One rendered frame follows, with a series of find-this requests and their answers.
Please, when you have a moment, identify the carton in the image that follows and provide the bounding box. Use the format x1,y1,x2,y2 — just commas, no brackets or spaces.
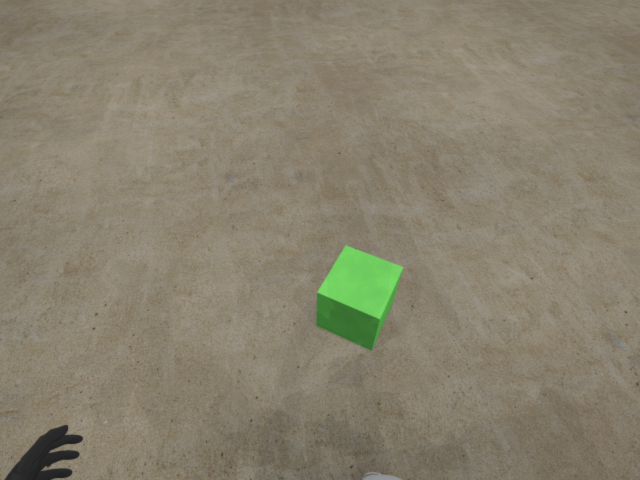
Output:
316,245,403,351

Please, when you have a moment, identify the robot left hand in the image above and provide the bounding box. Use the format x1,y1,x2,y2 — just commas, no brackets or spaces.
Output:
5,425,83,480

